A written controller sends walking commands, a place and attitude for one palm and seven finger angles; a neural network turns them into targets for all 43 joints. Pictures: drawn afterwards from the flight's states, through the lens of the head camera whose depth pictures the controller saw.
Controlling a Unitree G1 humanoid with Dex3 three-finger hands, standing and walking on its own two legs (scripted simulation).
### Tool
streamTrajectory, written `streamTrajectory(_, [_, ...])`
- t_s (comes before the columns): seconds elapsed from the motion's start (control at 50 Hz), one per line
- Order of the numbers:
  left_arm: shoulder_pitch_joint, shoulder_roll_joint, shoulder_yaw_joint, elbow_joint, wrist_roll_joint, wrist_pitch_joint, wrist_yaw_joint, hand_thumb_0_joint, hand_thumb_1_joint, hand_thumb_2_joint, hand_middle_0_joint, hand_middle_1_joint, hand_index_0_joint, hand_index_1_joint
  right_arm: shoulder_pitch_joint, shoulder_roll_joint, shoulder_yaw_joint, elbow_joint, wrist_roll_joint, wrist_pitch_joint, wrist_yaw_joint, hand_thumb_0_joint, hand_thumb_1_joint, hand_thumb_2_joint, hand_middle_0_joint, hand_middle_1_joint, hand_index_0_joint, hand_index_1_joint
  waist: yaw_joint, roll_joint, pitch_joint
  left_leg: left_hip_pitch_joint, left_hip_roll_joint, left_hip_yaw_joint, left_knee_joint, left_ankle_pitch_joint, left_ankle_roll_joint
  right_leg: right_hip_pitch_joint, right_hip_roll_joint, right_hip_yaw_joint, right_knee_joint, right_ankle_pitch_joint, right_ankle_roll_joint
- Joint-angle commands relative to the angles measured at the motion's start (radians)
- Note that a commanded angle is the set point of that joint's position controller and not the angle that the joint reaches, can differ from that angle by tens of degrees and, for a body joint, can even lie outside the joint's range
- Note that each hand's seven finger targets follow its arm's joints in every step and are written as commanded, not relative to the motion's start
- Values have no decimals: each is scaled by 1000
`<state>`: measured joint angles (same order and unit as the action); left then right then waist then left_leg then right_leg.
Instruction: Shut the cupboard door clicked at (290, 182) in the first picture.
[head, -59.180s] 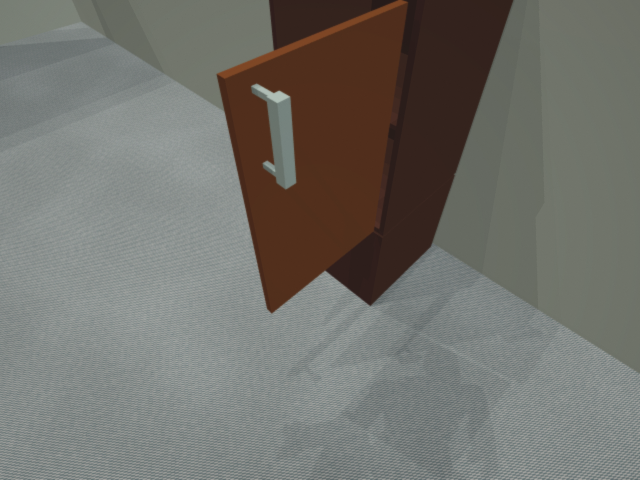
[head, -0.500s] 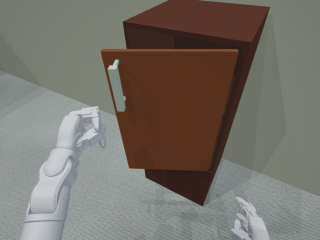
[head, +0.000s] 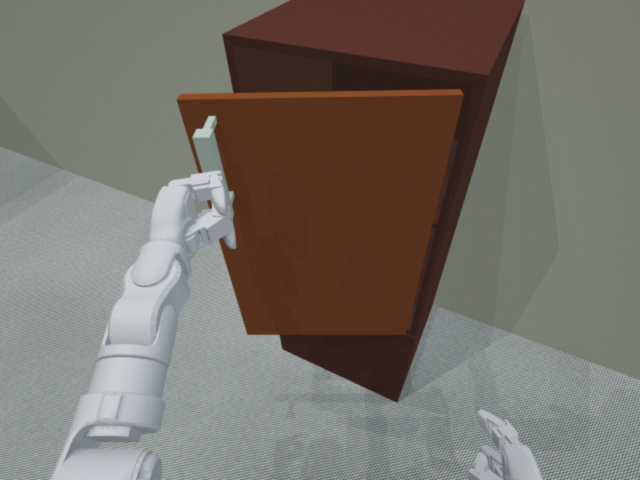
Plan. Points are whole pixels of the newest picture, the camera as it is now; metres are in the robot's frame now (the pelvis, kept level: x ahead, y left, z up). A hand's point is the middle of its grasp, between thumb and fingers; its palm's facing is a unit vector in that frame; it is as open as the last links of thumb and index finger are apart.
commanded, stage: bring the fist close to the handle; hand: left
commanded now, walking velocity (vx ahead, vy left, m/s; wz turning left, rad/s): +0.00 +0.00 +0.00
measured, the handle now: (218, 171) +0.49 +0.18 +0.15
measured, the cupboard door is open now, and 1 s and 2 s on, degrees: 26 23 11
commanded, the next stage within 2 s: push the door shut along its arc in 0.48 s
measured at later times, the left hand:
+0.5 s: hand (224, 214) +0.38 +0.15 +0.17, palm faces +0.07 -1.00 -0.01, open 3.1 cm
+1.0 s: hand (238, 188) +0.43 +0.14 +0.17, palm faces -0.04 -1.00 -0.03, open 3.1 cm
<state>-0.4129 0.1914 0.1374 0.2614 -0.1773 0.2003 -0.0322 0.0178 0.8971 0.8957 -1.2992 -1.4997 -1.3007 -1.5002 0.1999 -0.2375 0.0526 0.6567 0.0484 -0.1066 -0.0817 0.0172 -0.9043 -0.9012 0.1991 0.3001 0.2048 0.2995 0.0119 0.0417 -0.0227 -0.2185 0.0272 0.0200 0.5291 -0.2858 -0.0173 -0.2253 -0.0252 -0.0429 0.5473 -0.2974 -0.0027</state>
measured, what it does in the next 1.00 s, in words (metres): stands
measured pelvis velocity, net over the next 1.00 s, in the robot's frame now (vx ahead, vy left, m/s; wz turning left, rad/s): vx -0.01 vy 0.01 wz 0.00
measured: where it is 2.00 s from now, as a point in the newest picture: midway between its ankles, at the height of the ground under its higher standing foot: outside the picture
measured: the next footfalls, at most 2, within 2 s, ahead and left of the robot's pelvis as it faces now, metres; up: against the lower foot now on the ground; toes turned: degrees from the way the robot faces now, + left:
none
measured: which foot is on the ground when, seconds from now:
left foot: down 0.00-1.00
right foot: down 0.00-1.00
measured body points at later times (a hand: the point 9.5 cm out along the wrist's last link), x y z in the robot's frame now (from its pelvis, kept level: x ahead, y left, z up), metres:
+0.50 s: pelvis -0.01 +0.00 +0.00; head -0.02 -0.02 +0.45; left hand +0.37 +0.20 +0.17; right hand +0.14 -0.24 -0.10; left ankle +0.00 +0.13 -0.73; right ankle +0.00 -0.12 -0.73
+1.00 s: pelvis -0.01 +0.01 +0.00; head +0.00 -0.01 +0.45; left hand +0.43 +0.19 +0.17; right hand +0.08 -0.25 -0.12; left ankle +0.00 +0.13 -0.73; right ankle +0.00 -0.12 -0.73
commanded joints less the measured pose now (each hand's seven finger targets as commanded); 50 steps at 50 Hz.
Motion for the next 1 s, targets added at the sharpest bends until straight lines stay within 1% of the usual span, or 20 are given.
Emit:
streamTrajectory(0.0, [-442,178,80,-136,4,-99,19,0,900,900,-1300,-1500,-1300,-1500,-87,-115,-45,-144,-1,-32,-2,0,-900,-900,200,300,200,300,-4,-105,-244,89,-33,13,-40,278,39,56,24,-3,-72,352,-7])
streamTrajectory(0.06, [-508,134,39,-123,9,-117,18,0,900,900,-1300,-1500,-1300,-1500,-79,-109,-49,-147,2,-28,2,0,-900,-900,200,300,200,300,-13,-45,-262,99,-37,18,-38,278,38,41,26,-1,-68,354,-11])
streamTrajectory(0.1, [-456,174,81,-69,11,-122,22,0,900,900,-1300,-1500,-1300,-1500,-66,-118,-54,-143,1,-22,3,0,-900,-900,200,300,200,300,-2,-76,-257,84,-33,16,-40,275,38,53,28,-3,-70,348,-12])
streamTrajectory(0.12, [-457,142,60,-86,7,-128,18,0,900,900,-1300,-1500,-1300,-1500,-70,-113,-53,-152,1,-23,6,0,-900,-900,200,300,200,300,0,-69,-260,84,-34,19,-47,274,38,55,27,-3,-69,351,-12])
streamTrajectory(0.14, [-439,160,82,-87,4,-132,18,0,900,900,-1300,-1500,-1300,-1500,-69,-115,-55,-155,2,-23,6,0,-900,-900,200,300,200,300,8,-77,-272,83,-34,21,-44,281,39,65,28,0,-69,364,-13])
streamTrajectory(0.26, [-482,162,71,-138,11,-157,26,0,900,900,-1300,-1500,-1300,-1500,-69,-113,-58,-160,3,-21,7,0,-900,-900,200,300,200,300,2,-44,-276,93,-33,24,-55,255,40,59,31,2,-77,328,-14])
streamTrajectory(0.3, [-467,200,103,-147,10,-164,31,0,900,900,-1300,-1500,-1300,-1500,-68,-118,-61,-159,1,-21,3,0,-900,-900,200,300,200,300,6,-76,-287,93,-31,24,-55,257,43,76,33,4,-81,328,-11])
streamTrajectory(0.38, [-496,157,56,-122,9,-159,18,0,900,900,-1300,-1500,-1300,-1500,-76,-113,-56,-152,5,-21,-1,0,-900,-900,200,300,200,300,-14,-51,-237,85,-34,23,-65,199,43,33,34,6,-98,267,-10])
streamTrajectory(0.44, [-521,166,57,-81,4,-151,12,0,900,900,-1300,-1500,-1300,-1500,-77,-117,-53,-144,10,-18,-5,0,-900,-900,200,300,200,300,-25,-57,-207,78,-34,17,-69,156,43,7,34,7,-113,211,-9])
streamTrajectory(0.48, [-529,139,38,-88,2,-155,9,0,900,900,-1300,-1500,-1300,-1500,-75,-113,-56,-148,8,-24,-5,0,-900,-900,200,300,200,300,-18,-34,-233,91,-35,10,-70,154,39,9,36,4,-108,201,-14])
streamTrajectory(0.5, [-511,145,46,-74,-2,-155,11,0,900,900,-1300,-1500,-1300,-1500,-75,-118,-55,-150,8,-24,-6,0,-900,-900,200,300,200,300,-17,-60,-233,90,-34,9,-69,152,42,13,36,3,-113,195,-12])
streamTrajectory(0.54, [-560,118,16,-56,-1,-155,12,0,900,900,-1300,-1500,-1300,-1500,-72,-114,-50,-143,9,-26,-6,0,-900,-900,200,300,200,300,-33,-59,-207,81,-33,2,-73,136,40,-11,36,-1,-112,178,-12])
streamTrajectory(0.6, [-581,180,60,1,5,-158,13,0,900,900,-1300,-1500,-1300,-1500,-63,-125,-51,-133,6,-18,-10,0,-900,-900,200,300,200,300,-33,-83,-197,70,-33,1,-71,113,43,-20,34,5,-120,147,-9])
streamTrajectory(0.64, [-683,199,54,48,14,-168,9,0,900,900,-1300,-1500,-1300,-1500,-60,-124,-46,-123,6,-16,-14,0,-900,-900,200,300,200,300,-52,-82,-185,54,-33,-4,-72,86,42,-41,30,11,-121,118,-9])
streamTrajectory(0.68, [-748,200,46,89,13,-188,-3,0,900,900,-1300,-1500,-1300,-1500,-49,-124,-47,-117,5,-19,-15,0,-900,-900,200,300,200,300,-60,-66,-213,59,-35,-6,-64,86,42,-47,30,14,-113,123,-10])
streamTrajectory(0.7, [-755,238,72,118,14,-201,-5,0,900,900,-1300,-1500,-1300,-1500,-39,-132,-49,-112,4,-17,-18,0,-900,-900,200,300,200,300,-58,-58,-225,57,-32,-7,-62,86,42,-45,31,14,-109,118,-12])
streamTrajectory(0.8, [-806,247,77,255,10,-270,-51,0,900,900,-1300,-1500,-1300,-1500,15,-139,-55,-102,1,-27,-8,0,-900,-900,200,300,200,300,-61,-49,-304,55,-33,-12,-37,170,39,-23,31,10,-67,221,-19])
streamTrajectory(0.88, [-847,207,42,335,7,-300,-90,0,900,900,-1300,-1500,-1300,-1500,49,-145,-65,-99,7,-29,4,0,-900,-900,200,300,200,300,-82,-63,-294,38,-32,-10,-22,189,39,-56,34,5,-50,263,-18])
streamTrajectory(0.92, [-872,241,62,346,6,-320,-101,0,900,900,-1300,-1500,-1300,-1500,68,-153,-71,-92,6,-30,5,0,-900,-900,200,300,200,300,-84,-60,-316,41,-31,-10,-15,196,41,-53,34,7,-45,271,-18])
streamTrajectory(0.98, [-938,235,47,414,2,-332,-125,0,900,900,-1300,-1500,-1300,-1500,93,-159,-72,-77,6,-33,4,0,-900,-900,200,300,200,300,-103,-80,-290,13,-34,-13,-11,157,43,-85,38,7,-45,238,-16])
